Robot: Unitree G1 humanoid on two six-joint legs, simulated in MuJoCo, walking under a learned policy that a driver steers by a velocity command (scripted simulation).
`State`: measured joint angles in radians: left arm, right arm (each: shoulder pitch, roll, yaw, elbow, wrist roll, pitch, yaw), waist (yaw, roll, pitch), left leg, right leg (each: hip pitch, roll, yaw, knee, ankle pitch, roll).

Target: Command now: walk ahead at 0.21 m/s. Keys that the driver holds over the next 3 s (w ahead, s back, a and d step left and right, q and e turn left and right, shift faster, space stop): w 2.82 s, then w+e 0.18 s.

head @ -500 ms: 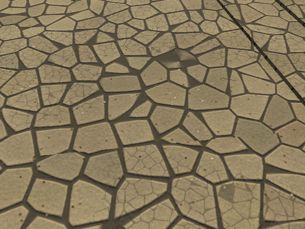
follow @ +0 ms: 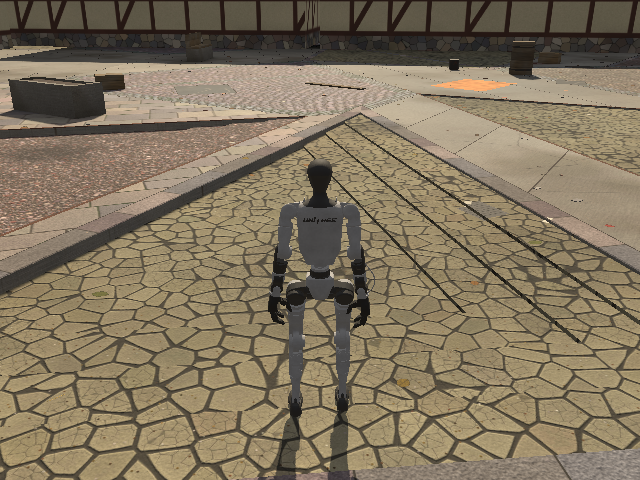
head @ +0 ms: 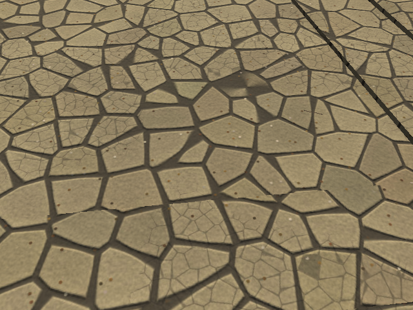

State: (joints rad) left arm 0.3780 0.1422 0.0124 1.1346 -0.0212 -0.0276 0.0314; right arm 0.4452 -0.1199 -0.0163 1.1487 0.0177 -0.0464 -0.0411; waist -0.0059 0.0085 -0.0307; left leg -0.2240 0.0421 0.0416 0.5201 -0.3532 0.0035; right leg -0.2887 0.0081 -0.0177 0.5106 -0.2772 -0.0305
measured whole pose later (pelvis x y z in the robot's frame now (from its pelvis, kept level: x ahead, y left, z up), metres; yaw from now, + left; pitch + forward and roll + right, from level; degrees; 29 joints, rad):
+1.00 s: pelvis +0.39 +0.01 -0.02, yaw +1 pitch +2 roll +1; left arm 0.23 0.25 0.07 0.93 -0.02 -0.09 0.02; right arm 0.31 -0.23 -0.06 0.98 0.00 -0.10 0.03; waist -0.03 -0.02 0.00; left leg -0.19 -0.07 0.06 0.31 -0.15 0.08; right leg -0.60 -0.11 0.03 1.03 -0.22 -0.05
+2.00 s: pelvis +0.99 -0.03 -0.09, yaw +0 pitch +2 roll -1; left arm 0.37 0.24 0.06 1.02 -0.03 -0.09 0.00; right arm 0.09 -0.25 -0.06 0.87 0.01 -0.10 0.04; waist 0.02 0.00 0.03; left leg -0.39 -0.04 0.05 0.52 -0.16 0.08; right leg -0.26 0.03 0.04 1.24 -0.50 -0.04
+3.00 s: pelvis +1.56 -0.01 -0.10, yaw -2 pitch +3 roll -1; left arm 0.39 0.26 0.06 1.01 -0.02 -0.06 0.01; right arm 0.02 -0.24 -0.06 0.84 0.01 -0.11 0.02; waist 0.07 -0.01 0.02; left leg -0.48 0.03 0.02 0.55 -0.13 0.02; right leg -0.09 -0.01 0.03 0.64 -0.49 -0.01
